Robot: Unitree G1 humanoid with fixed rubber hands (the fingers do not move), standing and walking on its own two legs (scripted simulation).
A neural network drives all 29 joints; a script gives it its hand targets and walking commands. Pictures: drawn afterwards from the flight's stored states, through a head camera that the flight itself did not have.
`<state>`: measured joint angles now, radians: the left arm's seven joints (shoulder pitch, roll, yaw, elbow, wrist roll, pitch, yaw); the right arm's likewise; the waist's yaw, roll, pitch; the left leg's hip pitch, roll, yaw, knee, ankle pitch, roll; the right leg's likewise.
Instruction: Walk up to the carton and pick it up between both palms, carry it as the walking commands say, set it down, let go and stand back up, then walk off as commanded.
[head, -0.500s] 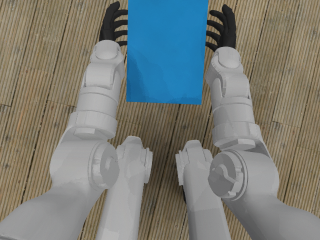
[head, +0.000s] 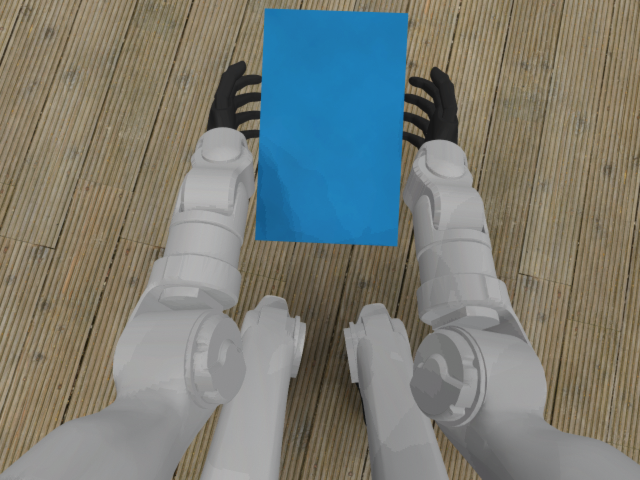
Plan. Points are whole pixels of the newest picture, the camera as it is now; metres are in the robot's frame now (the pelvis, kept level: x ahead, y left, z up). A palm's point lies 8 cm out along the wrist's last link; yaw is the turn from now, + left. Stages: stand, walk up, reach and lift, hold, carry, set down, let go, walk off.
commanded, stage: reach and lift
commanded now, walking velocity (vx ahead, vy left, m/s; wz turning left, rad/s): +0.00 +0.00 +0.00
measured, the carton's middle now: (329, 151) +0.51 +0.01 -0.15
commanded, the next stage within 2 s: none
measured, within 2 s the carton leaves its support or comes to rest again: neither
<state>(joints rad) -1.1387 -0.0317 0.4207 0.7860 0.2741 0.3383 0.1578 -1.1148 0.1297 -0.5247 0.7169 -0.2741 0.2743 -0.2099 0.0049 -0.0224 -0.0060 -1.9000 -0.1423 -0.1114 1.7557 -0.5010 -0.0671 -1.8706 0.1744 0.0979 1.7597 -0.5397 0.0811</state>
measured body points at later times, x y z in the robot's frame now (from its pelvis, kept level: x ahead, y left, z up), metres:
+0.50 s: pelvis +0.01 +0.00 +0.06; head +0.24 +0.02 +0.44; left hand +0.49 +0.13 -0.01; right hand +0.49 -0.10 +0.00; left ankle +0.11 +0.12 -0.47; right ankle +0.11 -0.13 -0.47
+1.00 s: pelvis +0.03 +0.00 +0.12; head +0.22 +0.02 +0.53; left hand +0.47 +0.13 +0.06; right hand +0.47 -0.11 +0.07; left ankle +0.11 +0.13 -0.47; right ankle +0.11 -0.13 -0.47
